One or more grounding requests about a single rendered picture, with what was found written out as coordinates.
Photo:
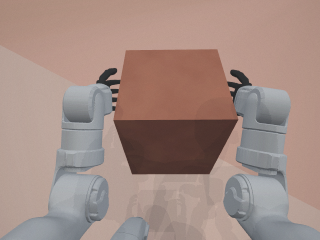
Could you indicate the robot left thigh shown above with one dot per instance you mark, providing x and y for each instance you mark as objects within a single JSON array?
[{"x": 134, "y": 228}]

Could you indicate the robot left upper arm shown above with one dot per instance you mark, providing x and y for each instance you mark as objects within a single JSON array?
[{"x": 76, "y": 202}]

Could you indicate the robot right upper arm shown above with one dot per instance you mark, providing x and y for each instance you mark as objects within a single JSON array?
[{"x": 260, "y": 205}]

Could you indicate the right robot forearm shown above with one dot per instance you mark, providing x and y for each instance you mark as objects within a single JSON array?
[{"x": 265, "y": 113}]

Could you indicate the robot right hand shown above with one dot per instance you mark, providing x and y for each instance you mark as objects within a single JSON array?
[{"x": 242, "y": 78}]

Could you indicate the robot left hand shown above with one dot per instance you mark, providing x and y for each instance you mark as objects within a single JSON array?
[{"x": 102, "y": 80}]

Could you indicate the left robot forearm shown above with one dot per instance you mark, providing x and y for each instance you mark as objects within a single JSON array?
[{"x": 83, "y": 111}]

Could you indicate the carton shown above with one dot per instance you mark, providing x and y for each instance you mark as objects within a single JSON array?
[{"x": 174, "y": 111}]

